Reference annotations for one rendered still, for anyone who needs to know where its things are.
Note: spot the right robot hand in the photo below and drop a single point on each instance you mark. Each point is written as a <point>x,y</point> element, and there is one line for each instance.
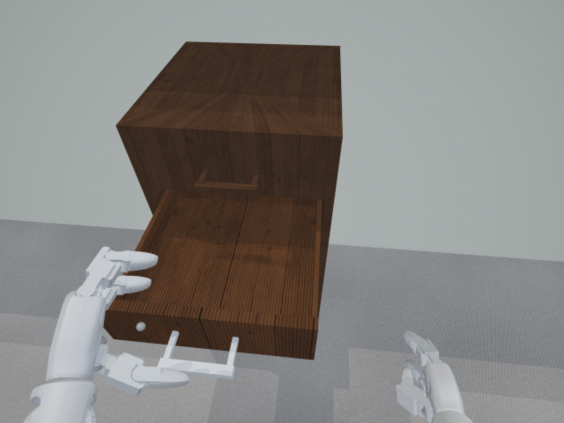
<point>437,391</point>

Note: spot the left robot hand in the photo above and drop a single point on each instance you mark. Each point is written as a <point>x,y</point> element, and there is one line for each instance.
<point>76,352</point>

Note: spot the handle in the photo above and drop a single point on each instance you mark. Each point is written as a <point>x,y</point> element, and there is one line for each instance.
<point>199,368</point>
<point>226,188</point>

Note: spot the robot left forearm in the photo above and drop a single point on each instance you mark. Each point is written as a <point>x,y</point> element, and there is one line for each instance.
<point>66,400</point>

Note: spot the cabinet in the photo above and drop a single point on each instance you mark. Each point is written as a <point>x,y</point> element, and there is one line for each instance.
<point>264,114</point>

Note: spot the drawer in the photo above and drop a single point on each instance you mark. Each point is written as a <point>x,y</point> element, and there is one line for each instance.
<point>229,266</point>

